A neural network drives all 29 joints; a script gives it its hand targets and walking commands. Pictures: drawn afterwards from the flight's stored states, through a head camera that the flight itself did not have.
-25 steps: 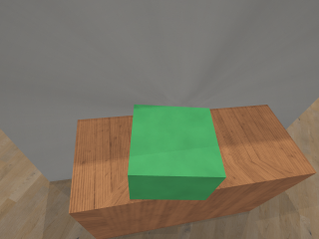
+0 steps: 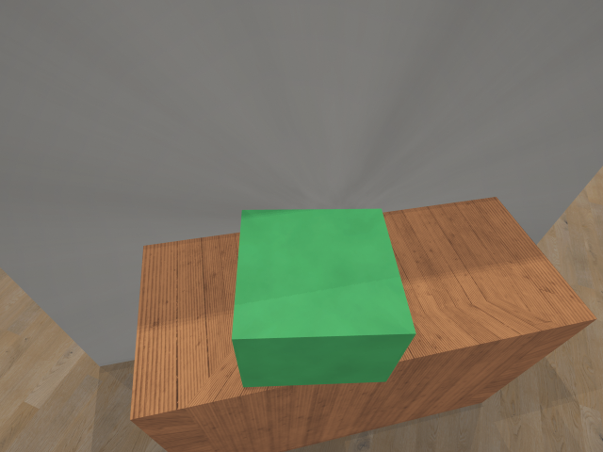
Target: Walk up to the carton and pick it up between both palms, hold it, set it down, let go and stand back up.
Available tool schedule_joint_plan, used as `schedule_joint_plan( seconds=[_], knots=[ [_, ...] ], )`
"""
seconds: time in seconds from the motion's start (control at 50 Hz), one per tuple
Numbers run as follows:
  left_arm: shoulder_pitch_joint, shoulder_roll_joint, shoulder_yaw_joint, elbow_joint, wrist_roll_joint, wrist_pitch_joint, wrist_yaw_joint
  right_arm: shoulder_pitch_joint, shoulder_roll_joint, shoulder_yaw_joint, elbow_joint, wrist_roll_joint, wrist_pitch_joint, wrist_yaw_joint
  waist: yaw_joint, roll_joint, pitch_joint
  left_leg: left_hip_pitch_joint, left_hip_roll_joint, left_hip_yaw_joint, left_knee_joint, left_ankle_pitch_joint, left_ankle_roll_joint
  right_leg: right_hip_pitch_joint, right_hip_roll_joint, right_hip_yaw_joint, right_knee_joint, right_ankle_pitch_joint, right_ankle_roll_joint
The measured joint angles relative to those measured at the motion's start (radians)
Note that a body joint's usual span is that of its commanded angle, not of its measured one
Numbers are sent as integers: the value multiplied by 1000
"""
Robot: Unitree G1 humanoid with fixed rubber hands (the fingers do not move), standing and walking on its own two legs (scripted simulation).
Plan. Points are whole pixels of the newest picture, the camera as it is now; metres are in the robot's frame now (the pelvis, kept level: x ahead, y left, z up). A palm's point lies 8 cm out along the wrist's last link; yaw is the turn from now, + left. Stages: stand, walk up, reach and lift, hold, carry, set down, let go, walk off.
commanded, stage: stand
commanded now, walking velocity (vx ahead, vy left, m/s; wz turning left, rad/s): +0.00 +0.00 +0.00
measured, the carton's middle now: (314, 295) +0.41 -0.03 -0.10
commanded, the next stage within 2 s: reach and lift in 0.20 s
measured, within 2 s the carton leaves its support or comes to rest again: neither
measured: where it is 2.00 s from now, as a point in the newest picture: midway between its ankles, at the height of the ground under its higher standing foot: outside the picture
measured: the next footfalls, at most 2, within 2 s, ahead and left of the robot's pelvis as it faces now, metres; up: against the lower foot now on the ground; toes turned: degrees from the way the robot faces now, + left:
none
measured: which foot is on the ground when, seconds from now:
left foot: down 0.00-1.00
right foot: down 0.00-1.00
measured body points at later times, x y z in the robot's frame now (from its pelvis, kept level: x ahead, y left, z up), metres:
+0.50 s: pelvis -0.03 -0.01 -0.04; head +0.01 +0.02 +0.41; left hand +0.19 +0.23 -0.14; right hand +0.20 -0.22 -0.13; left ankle +0.02 +0.11 -0.75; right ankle -0.03 -0.11 -0.75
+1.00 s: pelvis -0.04 -0.03 -0.02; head +0.04 -0.03 +0.42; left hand +0.16 +0.20 -0.12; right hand +0.14 -0.23 -0.12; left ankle +0.02 +0.11 -0.75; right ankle -0.03 -0.11 -0.75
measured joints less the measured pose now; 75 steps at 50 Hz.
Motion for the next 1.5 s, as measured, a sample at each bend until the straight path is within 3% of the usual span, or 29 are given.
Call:
schedule_joint_plan(
  seconds=[0.24, 0.3, 0.38, 0.42, 0.46, 0.52, 0.58, 0.62, 0.68, 0.78, 0.86, 0.96, 1.12, 1.28, 1.5],
  knots=[
    [6, -1, -7, 1, -7, 28, -2, -3, 14, -8, 4, -12, 10, 3, 0, 3, -15, -27, -4, -5, 19, -11, 1, -28, -5, -5, 26, -18, 1],
    [-119, 75, -6, -61, -79, 293, -23, -142, 9, -102, -97, -63, 198, 40, -27, -17, -5, -191, -3, -15, 190, -65, -8, -197, -13, -17, 220, -84, -5],
    [-305, 205, 9, -320, -149, 594, 14, -310, -69, -78, -352, 37, 394, 81, -7, -61, -18, -356, -2, -11, 369, -125, -8, -372, -21, -13, 424, -156, -9],
    [-386, 225, 38, -448, -128, 673, -2, -402, -114, -12, -394, 124, 429, 89, -5, -68, -51, -414, 4, -19, 425, -143, -10, -424, -18, -20, 471, -164, -15],
    [-443, 206, 74, -540, -78, 726, -48, -479, -133, 55, -398, 207, 451, 84, -12, -61, -73, -430, 12, -29, 449, -153, -14, -427, -8, -29, 475, -153, -21],
    [-418, 140, 102, -644, 22, 838, -110, -504, -114, 124, -431, 290, 461, 54, -25, -27, -62, -353, 37, -42, 396, -109, -26, -336, 21, -38, 391, -153, -21],
    [-285, 71, 97, -793, 71, 895, -156, -427, -71, 140, -501, 299, 452, 13, -32, -25, -23, -241, 39, -32, 298, -104, -25, -223, 28, -29, 277, -103, -18],
    [-199, 31, 86, -882, 89, 906, -155, -352, -50, 127, -558, 273, 447, -6, -28, -26, 6, -202, 38, -28, 248, -86, -26, -187, 28, -26, 230, -83, -23],
    [-124, 8, 74, -943, 84, 864, -128, -253, -33, 92, -638, 213, 425, -7, -7, -21, 51, -211, 42, -23, 229, -67, -28, -204, 32, -22, 220, -69, -27],
    [-136, 71, 80, -882, 7, 705, -79, -169, -19, 27, -728, 127, 357, 25, 19, -10, 46, -353, 54, -10, 286, -70, -32, -366, 39, -10, 306, -81, -34],
    [-200, 142, 80, -822, -65, 592, -61, -185, -38, 31, -759, 128, 313, 27, 13, -8, 16, -435, 59, -5, 325, -75, -36, -459, 41, -5, 365, -94, -39],
    [-221, 162, 72, -841, -115, 519, -73, -190, -67, 82, -770, 187, 249, 13, -2, -10, -2, -394, 56, -6, 285, -55, -45, -425, 40, -6, 341, -84, -46],
    [-133, 98, 71, -786, -78, 479, -87, -99, -63, 76, -721, 156, 181, -4, 3, -21, 6, -187, 49, -13, 120, 8, -48, -224, 41, -15, 194, -36, -53],
    [-106, 119, 53, -705, -97, 268, -42, -53, 1, 19, -707, 109, 53, 20, 25, -44, -5, -204, 45, -30, 133, 9, -46, -234, 38, -33, 208, -41, -62],
    [-97, 114, -11, -600, -132, 45, -27, -93, -7, 10, -525, 109, -143, 58, 13, -26, -24, -149, 26, -22, 106, 7, -35, -171, 20, -26, 164, -34, -38]
  ],
)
